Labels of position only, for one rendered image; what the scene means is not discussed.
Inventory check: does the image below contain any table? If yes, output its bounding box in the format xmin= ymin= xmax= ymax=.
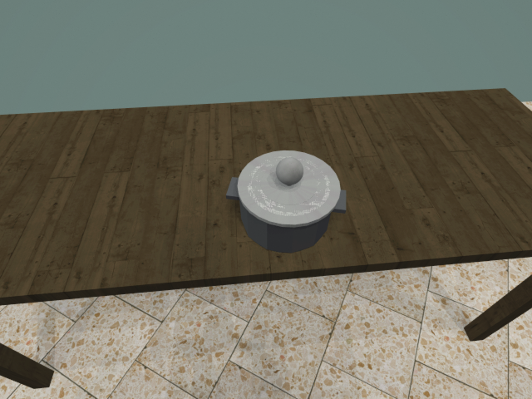
xmin=0 ymin=88 xmax=532 ymax=389

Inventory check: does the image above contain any knob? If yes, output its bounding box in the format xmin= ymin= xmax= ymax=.
xmin=276 ymin=157 xmax=303 ymax=185

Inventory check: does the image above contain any lid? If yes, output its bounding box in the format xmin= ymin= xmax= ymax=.
xmin=238 ymin=150 xmax=341 ymax=228

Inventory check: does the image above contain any pot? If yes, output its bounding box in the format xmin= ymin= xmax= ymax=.
xmin=226 ymin=177 xmax=346 ymax=253

